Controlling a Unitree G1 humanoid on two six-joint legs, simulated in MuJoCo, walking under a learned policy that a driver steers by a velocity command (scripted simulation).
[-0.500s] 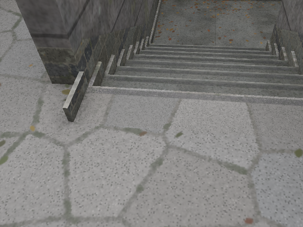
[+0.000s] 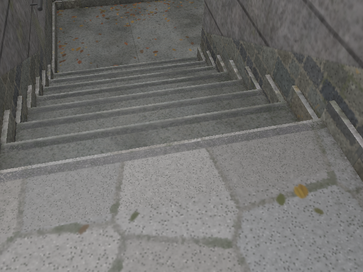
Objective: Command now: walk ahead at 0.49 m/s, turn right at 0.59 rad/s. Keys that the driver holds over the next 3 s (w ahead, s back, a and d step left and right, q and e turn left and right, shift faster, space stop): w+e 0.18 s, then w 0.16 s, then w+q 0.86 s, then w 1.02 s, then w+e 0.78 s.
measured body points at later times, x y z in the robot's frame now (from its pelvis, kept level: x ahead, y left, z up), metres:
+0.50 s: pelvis +0.27 -0.07 +0.00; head +0.30 -0.08 +0.45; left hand +0.39 +0.17 -0.13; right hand +0.28 -0.33 -0.14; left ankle +0.29 +0.08 -0.66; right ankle +0.27 -0.13 -0.74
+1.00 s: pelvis +0.55 -0.04 -0.01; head +0.58 -0.04 +0.44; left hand +0.61 +0.22 -0.14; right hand +0.66 -0.31 -0.14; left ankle +0.58 +0.00 -0.74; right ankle +0.49 -0.19 -0.64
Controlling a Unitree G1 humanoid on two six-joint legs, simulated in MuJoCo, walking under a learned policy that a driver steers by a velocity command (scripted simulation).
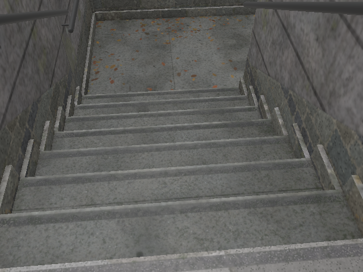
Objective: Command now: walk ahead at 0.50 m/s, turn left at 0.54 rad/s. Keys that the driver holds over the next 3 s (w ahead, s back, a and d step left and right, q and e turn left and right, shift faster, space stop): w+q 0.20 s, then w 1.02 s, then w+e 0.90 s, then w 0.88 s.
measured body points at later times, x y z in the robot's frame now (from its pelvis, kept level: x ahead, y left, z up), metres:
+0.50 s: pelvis +0.27 -0.04 +0.00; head +0.29 -0.05 +0.45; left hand +0.35 +0.24 -0.11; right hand +0.36 -0.31 -0.14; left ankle +0.13 +0.05 -0.64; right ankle +0.34 -0.10 -0.73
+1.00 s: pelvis +0.47 +0.05 -0.03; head +0.47 +0.06 +0.42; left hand +0.33 +0.29 -0.16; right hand +0.70 -0.16 -0.12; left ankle +0.53 +0.21 -0.71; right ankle +0.35 -0.10 -0.73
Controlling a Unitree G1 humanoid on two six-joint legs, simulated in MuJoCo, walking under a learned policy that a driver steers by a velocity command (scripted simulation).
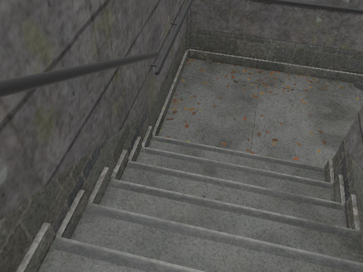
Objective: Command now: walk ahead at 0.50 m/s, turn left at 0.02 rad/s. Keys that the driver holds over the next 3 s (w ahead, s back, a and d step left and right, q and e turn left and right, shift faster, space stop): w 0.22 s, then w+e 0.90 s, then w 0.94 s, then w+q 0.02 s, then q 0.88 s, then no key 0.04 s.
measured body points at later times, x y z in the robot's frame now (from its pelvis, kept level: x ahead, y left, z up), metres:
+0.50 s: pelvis +0.26 +0.13 -0.17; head +0.25 +0.15 +0.28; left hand +0.38 +0.38 -0.30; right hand +0.15 -0.11 -0.30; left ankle +0.24 +0.20 -0.88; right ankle +0.39 -0.04 -0.80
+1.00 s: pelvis +0.51 +0.06 -0.33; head +0.53 +0.04 +0.12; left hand +0.64 +0.28 -0.47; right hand +0.45 -0.19 -0.47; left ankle +0.60 +0.20 -0.93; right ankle +0.52 +0.00 -1.05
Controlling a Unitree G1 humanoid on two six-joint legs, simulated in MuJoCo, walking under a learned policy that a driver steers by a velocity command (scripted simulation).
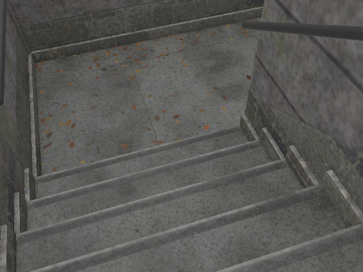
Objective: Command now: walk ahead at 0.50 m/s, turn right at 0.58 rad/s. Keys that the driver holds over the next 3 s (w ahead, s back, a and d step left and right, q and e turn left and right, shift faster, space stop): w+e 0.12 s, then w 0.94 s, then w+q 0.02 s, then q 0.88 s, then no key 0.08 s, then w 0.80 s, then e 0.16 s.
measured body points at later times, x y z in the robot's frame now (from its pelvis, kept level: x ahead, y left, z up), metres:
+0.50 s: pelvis +0.28 +0.10 -0.17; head +0.26 +0.13 +0.27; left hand +0.33 +0.36 -0.33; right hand +0.25 -0.15 -0.30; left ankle +0.30 +0.18 -0.89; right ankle +0.19 -0.03 -0.63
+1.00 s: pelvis +0.54 +0.05 -0.28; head +0.55 +0.05 +0.17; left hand +0.79 +0.22 -0.39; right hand +0.37 -0.14 -0.42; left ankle +0.31 +0.18 -0.87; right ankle +0.68 -0.05 -1.02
